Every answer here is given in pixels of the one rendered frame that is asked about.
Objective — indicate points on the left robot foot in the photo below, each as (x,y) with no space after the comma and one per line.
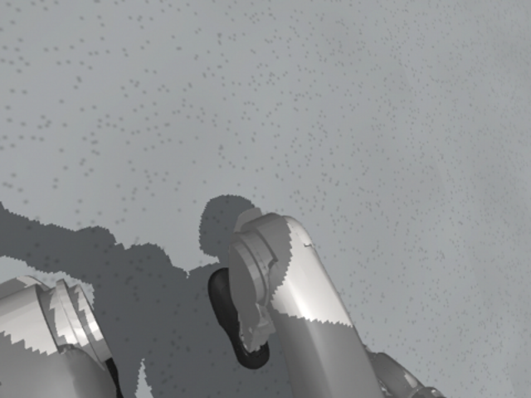
(114,373)

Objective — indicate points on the right robot foot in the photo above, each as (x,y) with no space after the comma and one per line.
(227,316)

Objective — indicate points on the right robot hand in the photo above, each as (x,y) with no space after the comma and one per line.
(392,376)

